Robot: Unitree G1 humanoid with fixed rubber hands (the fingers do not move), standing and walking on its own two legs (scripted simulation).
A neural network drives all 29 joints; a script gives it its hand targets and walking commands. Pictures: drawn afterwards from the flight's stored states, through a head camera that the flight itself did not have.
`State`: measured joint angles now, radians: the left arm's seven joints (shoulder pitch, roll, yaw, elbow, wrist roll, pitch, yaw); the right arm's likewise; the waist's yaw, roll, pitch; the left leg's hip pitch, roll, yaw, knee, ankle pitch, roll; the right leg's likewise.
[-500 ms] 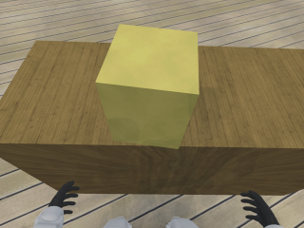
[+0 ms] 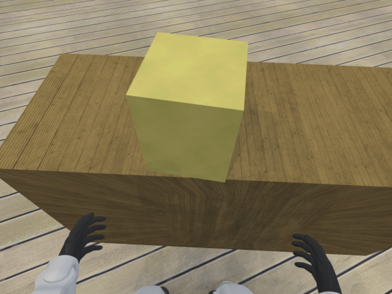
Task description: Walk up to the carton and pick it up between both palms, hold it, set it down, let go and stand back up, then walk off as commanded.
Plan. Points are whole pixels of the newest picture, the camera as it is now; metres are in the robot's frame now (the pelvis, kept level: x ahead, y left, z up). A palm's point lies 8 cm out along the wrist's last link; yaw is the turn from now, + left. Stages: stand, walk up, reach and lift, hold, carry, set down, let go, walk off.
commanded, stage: reach and lift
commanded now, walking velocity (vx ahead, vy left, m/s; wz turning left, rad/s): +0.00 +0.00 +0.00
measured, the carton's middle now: (193, 111) +0.49 +0.04 +0.07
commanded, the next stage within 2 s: none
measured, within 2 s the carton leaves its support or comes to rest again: neither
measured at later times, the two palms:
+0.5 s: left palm (62, 223) +0.23 +0.26 +0.03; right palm (302, 261) +0.18 -0.16 +0.04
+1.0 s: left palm (53, 221) +0.22 +0.26 +0.06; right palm (291, 252) +0.19 -0.13 +0.07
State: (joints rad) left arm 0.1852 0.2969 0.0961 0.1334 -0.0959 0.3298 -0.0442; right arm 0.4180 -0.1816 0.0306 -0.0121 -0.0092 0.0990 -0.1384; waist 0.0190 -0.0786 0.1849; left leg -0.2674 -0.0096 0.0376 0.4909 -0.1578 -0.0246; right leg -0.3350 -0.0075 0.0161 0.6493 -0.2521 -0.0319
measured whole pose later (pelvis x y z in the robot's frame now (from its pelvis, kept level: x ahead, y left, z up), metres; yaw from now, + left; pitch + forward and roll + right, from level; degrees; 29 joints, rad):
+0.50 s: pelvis +0.01 +0.05 +0.01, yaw -3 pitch -4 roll +1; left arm 0.19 0.28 0.00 0.02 -0.21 0.26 -0.03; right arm 0.40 -0.18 0.02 -0.15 0.07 0.15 -0.12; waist 0.03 -0.03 0.07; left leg -0.22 -0.02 0.11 0.44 -0.15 0.04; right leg -0.16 0.02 0.04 0.53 -0.31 -0.02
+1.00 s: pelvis +0.00 +0.05 +0.01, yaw -3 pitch -4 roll +1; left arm 0.25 0.31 0.00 -0.17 -0.27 0.24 -0.05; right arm 0.42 -0.14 0.09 -0.33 0.15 0.23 -0.20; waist 0.05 -0.05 0.07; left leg -0.21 -0.02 0.11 0.39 -0.13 0.04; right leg -0.16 0.01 0.04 0.51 -0.29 -0.02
